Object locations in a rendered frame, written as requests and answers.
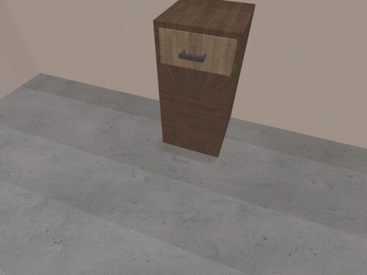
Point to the handle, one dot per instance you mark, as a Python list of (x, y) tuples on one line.
[(191, 57)]

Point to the drawer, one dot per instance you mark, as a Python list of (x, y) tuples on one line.
[(220, 51)]

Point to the cabinet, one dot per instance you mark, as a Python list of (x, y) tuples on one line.
[(196, 105)]

